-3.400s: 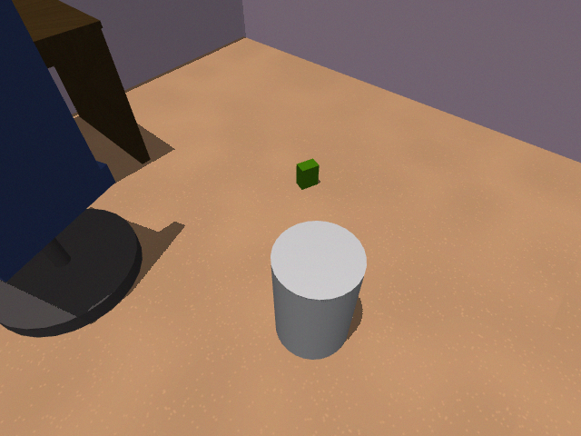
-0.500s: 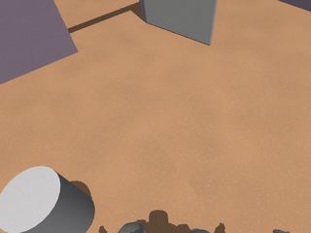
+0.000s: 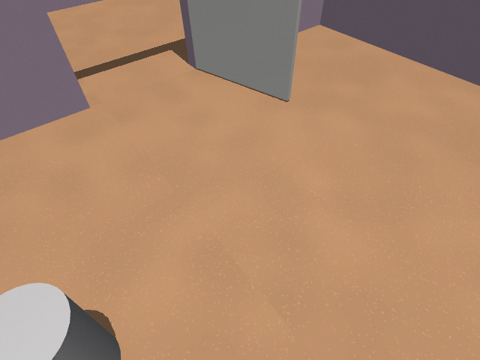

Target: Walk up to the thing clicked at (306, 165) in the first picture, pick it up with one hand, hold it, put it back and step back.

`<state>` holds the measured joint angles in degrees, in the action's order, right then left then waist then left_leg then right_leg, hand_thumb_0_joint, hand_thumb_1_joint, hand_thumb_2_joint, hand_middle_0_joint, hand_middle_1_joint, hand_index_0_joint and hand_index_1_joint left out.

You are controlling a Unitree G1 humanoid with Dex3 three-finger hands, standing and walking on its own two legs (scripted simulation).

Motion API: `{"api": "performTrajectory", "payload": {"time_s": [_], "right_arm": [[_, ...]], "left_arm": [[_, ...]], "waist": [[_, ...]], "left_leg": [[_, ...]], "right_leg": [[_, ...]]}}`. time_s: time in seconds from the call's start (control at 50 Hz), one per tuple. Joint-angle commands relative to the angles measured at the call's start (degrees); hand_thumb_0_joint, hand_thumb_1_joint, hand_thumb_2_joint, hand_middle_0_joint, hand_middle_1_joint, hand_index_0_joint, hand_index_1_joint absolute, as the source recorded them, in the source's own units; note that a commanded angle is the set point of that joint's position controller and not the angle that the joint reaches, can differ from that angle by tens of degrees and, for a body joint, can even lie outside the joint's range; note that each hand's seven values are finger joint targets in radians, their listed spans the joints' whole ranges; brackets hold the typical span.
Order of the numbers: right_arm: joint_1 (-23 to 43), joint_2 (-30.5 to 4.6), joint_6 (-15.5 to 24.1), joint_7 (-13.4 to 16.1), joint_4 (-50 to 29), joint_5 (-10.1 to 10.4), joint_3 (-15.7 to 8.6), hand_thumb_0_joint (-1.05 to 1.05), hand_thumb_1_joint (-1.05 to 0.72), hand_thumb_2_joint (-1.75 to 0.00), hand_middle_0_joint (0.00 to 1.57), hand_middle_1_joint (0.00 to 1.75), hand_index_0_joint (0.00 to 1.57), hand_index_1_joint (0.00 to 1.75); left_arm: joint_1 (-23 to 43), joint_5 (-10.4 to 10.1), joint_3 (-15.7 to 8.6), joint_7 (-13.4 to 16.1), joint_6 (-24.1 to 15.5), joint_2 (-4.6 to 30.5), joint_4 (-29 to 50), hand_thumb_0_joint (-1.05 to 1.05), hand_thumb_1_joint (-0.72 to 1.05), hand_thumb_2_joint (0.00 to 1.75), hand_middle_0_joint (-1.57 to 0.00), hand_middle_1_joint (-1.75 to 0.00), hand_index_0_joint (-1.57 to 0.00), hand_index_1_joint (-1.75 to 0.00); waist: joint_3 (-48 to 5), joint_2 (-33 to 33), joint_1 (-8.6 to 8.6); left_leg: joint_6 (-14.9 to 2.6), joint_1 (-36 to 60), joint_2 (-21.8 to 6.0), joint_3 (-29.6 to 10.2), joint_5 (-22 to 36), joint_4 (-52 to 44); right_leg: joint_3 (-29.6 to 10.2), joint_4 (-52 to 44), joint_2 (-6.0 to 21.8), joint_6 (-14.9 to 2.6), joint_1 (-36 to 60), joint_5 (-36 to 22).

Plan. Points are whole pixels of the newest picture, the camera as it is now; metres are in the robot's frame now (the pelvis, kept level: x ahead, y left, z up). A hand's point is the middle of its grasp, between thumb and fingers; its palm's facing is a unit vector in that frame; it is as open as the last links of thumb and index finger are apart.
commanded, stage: walk up
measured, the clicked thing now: out of the picture +0.44 +1.34 -0.70
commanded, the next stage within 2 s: stand in 0.26 s
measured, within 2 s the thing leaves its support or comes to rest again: neither
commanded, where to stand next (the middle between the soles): +0.07 +0.04 m, yaw +0 degrees
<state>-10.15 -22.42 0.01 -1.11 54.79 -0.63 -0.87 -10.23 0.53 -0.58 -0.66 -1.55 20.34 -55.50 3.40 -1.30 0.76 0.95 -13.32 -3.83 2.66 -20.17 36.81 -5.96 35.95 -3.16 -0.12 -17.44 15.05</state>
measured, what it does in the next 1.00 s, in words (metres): stands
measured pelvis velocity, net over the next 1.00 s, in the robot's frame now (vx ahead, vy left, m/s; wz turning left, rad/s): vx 0.02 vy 0.00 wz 0.03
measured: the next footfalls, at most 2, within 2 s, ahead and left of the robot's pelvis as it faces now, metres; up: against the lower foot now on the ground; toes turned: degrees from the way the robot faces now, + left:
none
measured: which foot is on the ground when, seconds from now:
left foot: down 0.00-1.00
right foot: down 0.00-1.00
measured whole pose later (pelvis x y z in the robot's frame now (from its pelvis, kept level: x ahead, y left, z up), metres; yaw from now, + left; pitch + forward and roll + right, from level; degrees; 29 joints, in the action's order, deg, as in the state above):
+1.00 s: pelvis +0.02 +0.00 +0.02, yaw +2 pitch -2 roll +0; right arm -4.9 -20.2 0.5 -0.5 65.3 -0.6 -0.9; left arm -5.3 0.2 0.2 -0.2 -0.9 19.9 -65.9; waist 3.1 -1.0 0.8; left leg 1.8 -5.1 -2.4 1.6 -12.0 19.1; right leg -4.8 20.2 -1.2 0.4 -9.3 8.9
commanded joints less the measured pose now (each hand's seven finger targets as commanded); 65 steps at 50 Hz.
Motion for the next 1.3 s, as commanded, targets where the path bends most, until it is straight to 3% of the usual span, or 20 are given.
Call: {"api": "performTrajectory", "payload": {"time_s": [0.0,0.14,0.22,0.24,0.3,0.42,0.5,0.56,0.64,0.7,0.76,0.94,1.14,1.18,1.28], "right_arm": [[2.67,-11.59,1.32,0.56,-2.6,0.17,-2.75,0.0,-0.9,-0.9,0.2,0.3,0.2,0.3],[3.72,-10.97,1.43,0.45,-0.16,0.49,-2.66,0.0,-0.9,-0.9,0.2,0.3,0.2,0.3],[4.98,-11.55,1.35,0.53,1.0,0.47,-2.83,0.0,-0.9,-0.9,0.2,0.3,0.2,0.3],[5.03,-10.43,1.52,0.82,2.07,0.46,-2.21,0.0,-0.9,-0.9,0.2,0.3,0.2,0.3],[6.63,-10.77,1.88,1.06,3.25,0.31,-2.24,0.0,-0.9,-0.9,0.2,0.3,0.2,0.3],[6.74,-10.64,2.12,1.18,5.68,0.0,-2.03,0.0,-0.9,-0.9,0.2,0.3,0.2,0.3],[6.78,-10.29,2.25,1.13,6.5,0.13,-2.11,0.0,-0.9,-0.9,0.2,0.3,0.2,0.3],[6.48,-9.91,2.1,1.08,6.96,0.05,-2.1,0.0,-0.9,-0.9,0.2,0.3,0.2,0.3],[6.67,-9.91,2.18,1.13,7.02,0.19,-2.24,0.0,-0.9,-0.9,0.2,0.3,0.2,0.3],[6.71,-10.1,1.94,1.15,7.24,0.16,-2.26,0.0,-0.9,-0.9,0.2,0.3,0.2,0.3],[6.43,-9.9,1.87,1.24,7.21,0.18,-2.22,0.0,-0.9,-0.9,0.2,0.3,0.2,0.3],[6.91,-9.71,1.32,1.2,7.45,0.07,-2.25,0.0,-0.9,-0.9,0.2,0.3,0.2,0.3],[6.55,-9.84,1.38,1.11,7.35,0.13,-2.26,0.0,-0.9,-0.9,0.2,0.3,0.2,0.3],[6.3,-9.62,1.42,1.06,7.37,0.14,-2.13,0.0,-0.9,-0.9,0.2,0.3,0.2,0.3],[6.2,-9.59,1.33,1.2,7.37,0.16,-2.11,0.0,-0.9,-0.9,0.2,0.3,0.2,0.3]], "left_arm": [[4.41,0.1,-3.19,1.07,-1.62,13.88,2.5,0.0,0.9,0.9,-0.2,-0.3,-0.2,-0.3],[5.23,-0.28,-2.54,1.38,-1.95,13.08,0.06,0.0,0.9,0.9,-0.2,-0.3,-0.2,-0.3],[5.33,-0.55,-2.31,1.58,-1.7,12.57,-0.7,0.0,0.9,0.9,-0.2,-0.3,-0.2,-0.3],[6.11,-0.4,-1.7,1.24,-1.31,11.96,-2.5,0.0,0.9,0.9,-0.2,-0.3,-0.2,-0.3],[6.48,-0.37,-1.52,1.07,-0.96,11.94,-3.34,0.0,0.9,0.9,-0.2,-0.3,-0.2,-0.3],[7.58,-0.53,-1.34,0.98,-0.57,11.94,-5.44,0.0,0.9,0.9,-0.2,-0.3,-0.2,-0.3],[7.7,-0.29,-1.15,0.91,-0.7,11.73,-6.16,0.0,0.9,0.9,-0.2,-0.3,-0.2,-0.3],[8.5,-0.17,-1.3,1.04,-0.79,12.38,-6.37,0.0,0.9,0.9,-0.2,-0.3,-0.2,-0.3],[8.43,-0.01,-1.17,1.12,-0.99,11.94,-6.67,0.0,0.9,0.9,-0.2,-0.3,-0.2,-0.3],[8.28,-0.14,-1.19,1.22,-1.02,11.79,-6.78,0.0,0.9,0.9,-0.2,-0.3,-0.2,-0.3],[8.46,-0.21,-1.22,1.26,-1.03,11.83,-6.83,0.0,0.9,0.9,-0.2,-0.3,-0.2,-0.3],[7.85,-0.26,-1.2,1.37,-0.63,11.99,-7.18,0.0,0.9,0.9,-0.2,-0.3,-0.2,-0.3],[7.21,-0.26,-1.34,1.4,-0.75,12.09,-6.91,0.0,0.9,0.9,-0.2,-0.3,-0.2,-0.3],[7.52,-0.31,-1.36,1.4,-0.87,11.88,-6.79,0.0,0.9,0.9,-0.2,-0.3,-0.2,-0.3],[7.44,-0.19,-1.49,1.38,-0.58,12.12,-6.72,0.0,0.9,0.9,-0.2,-0.3,-0.2,-0.3]], "waist": [[0.04,3.03,0.31],[-5.67,5.65,0.48],[-6.78,3.79,0.0],[-6.71,4.54,0.27],[-6.75,2.88,-0.28],[-4.87,0.71,-0.72],[-5.01,-0.17,-0.45],[-4.11,0.38,-0.18],[-6.66,1.12,0.28],[-6.79,1.08,0.28],[-7.69,1.97,0.49],[-5.13,1.83,0.16],[-5.34,1.72,-0.09],[-6.19,1.52,-0.14],[-4.93,1.45,-0.24]], "left_leg": [[-4.45,-1.38,-2.79,-6.32,-6.34,-11.0],[-3.97,5.39,-2.82,-3.69,3.15,-11.3],[-4.3,6.39,-4.08,-4.18,6.45,-13.46],[-3.83,4.72,-4.36,-6.47,6.61,-16.6],[-3.03,7.05,-4.37,-5.96,10.59,-17.7],[-2.58,5.12,-4.45,-6.43,7.46,-21.84],[-2.03,7.13,-4.12,-5.74,9.74,-21.67],[-2.07,5.61,-3.68,-5.83,6.67,-22.12],[-1.93,9.57,-4.26,-5.6,14.0,-20.94],[-2.06,10.06,-4.03,-5.22,13.41,-20.71],[-1.96,10.99,-4.29,-5.05,17.13,-20.24],[-1.68,9.23,-3.88,-5.22,10.88,-21.17],[-1.91,9.4,-3.86,-5.5,11.5,-21.13],[-1.99,9.11,-3.97,-5.46,13.62,-20.78],[-1.81,8.75,-3.75,-5.47,11.8,-21.28]], "right_leg": [[-11.34,-11.67,6.6,-4.4,-2.62,3.92],[-10.39,-11.83,7.4,-3.43,1.31,-9.68],[-8.17,-10.24,6.63,-2.7,3.31,-13.43],[-6.47,-12.59,7.57,-1.9,5.04,-13.08],[-5.41,-12.73,7.52,-1.43,5.89,-15.31],[-4.54,-15.0,7.62,-1.22,8.03,-11.85],[-4.57,-16.35,8.14,-1.23,7.59,-13.45],[-4.6,-17.57,8.3,-1.12,8.02,-10.1],[-3.74,-16.98,8.72,-1.14,8.4,-17.4],[-3.77,-17.7,8.81,-0.82,8.07,-17.24],[-3.52,-17.27,9.2,-0.98,9.13,-21.14],[-3.66,-19.11,8.91,-1.11,7.9,-13.78],[-3.5,-19.39,9.02,-1.15,8.08,-13.7],[-3.36,-18.84,9.27,-1.11,9.95,-16.61],[-3.1,-19.19,8.84,-1.11,8.76,-13.3]]}}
